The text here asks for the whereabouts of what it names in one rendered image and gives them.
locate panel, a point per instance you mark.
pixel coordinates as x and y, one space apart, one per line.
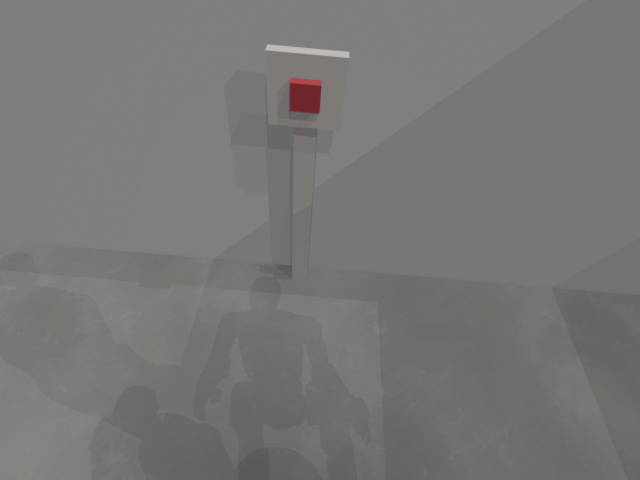
331 67

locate button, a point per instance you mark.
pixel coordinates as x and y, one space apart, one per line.
305 95

